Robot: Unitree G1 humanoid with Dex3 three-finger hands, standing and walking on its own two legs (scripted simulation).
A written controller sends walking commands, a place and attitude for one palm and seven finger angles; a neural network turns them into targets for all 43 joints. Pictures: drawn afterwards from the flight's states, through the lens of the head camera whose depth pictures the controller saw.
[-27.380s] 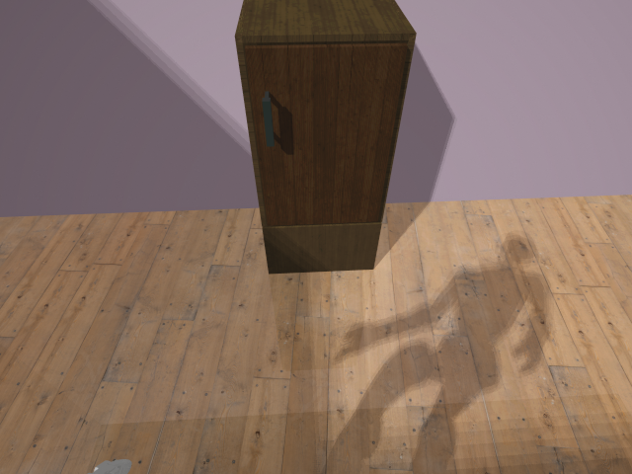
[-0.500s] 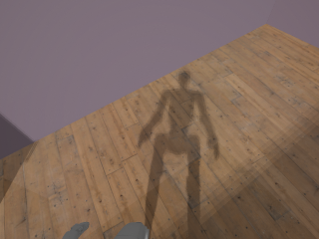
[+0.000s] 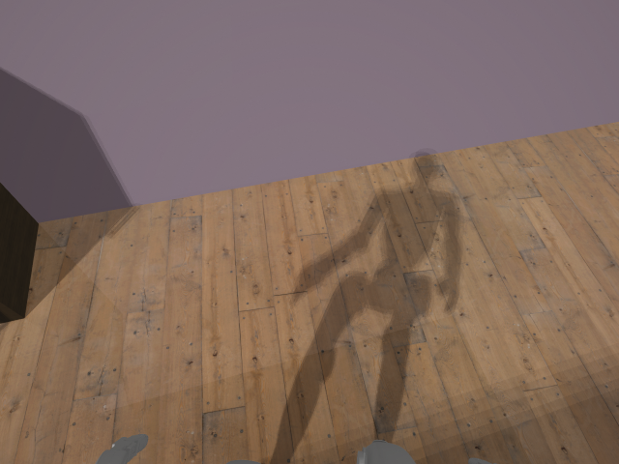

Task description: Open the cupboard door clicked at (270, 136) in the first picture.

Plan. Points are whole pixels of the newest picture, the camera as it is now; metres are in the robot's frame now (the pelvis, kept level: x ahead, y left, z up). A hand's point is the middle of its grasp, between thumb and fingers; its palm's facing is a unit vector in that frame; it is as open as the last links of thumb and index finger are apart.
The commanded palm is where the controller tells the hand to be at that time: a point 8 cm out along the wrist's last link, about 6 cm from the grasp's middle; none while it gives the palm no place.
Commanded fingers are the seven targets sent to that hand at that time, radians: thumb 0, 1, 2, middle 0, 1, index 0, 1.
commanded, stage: turn to face it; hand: left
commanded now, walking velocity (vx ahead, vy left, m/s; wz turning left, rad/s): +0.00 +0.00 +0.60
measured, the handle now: out of the picture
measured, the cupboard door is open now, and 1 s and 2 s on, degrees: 45 45 45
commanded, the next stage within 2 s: take the last steps up to it in 1.68 s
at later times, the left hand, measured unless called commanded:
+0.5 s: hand out of the picture +0.02 +0.18 -0.18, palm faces +0.34 -0.92 -0.21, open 7.4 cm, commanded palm none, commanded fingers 0.00 0.90 0.90 -0.20 -0.30 -0.20 -0.30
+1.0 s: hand out of the picture +0.01 +0.14 -0.15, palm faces +0.58 -0.77 -0.26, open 7.4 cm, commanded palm none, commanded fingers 0.00 0.90 0.90 -0.20 -0.30 -0.20 -0.30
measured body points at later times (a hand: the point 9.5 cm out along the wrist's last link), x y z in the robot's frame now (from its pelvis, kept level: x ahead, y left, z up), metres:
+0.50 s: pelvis +0.02 -0.03 -0.02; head +0.07 +0.00 +0.43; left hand +0.00 +0.23 -0.17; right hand +0.21 -0.25 -0.14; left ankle -0.01 +0.09 -0.74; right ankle +0.02 -0.16 -0.73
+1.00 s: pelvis +0.06 -0.07 +0.00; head +0.10 -0.05 +0.45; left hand -0.02 +0.18 -0.13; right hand +0.29 -0.23 -0.14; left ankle -0.04 +0.03 -0.66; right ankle +0.11 -0.17 -0.74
